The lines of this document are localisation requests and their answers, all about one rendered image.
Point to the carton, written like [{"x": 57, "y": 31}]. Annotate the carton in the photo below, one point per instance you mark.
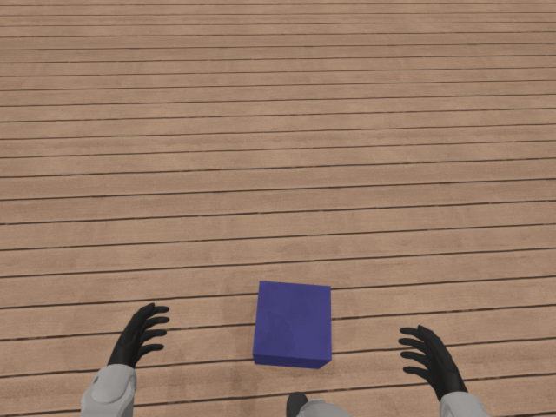
[{"x": 293, "y": 325}]

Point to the robot right shin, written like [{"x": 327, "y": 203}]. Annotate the robot right shin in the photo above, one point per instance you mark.
[{"x": 312, "y": 402}]

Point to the right robot forearm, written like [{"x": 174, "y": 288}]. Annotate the right robot forearm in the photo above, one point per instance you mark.
[{"x": 461, "y": 404}]

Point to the right robot hand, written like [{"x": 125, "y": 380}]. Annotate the right robot hand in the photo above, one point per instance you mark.
[{"x": 442, "y": 373}]

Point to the robot right foot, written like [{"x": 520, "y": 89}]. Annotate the robot right foot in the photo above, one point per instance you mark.
[{"x": 295, "y": 402}]

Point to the left robot forearm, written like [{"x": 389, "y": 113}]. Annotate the left robot forearm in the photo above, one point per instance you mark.
[{"x": 111, "y": 393}]

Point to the left robot hand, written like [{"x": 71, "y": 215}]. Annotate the left robot hand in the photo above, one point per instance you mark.
[{"x": 128, "y": 349}]

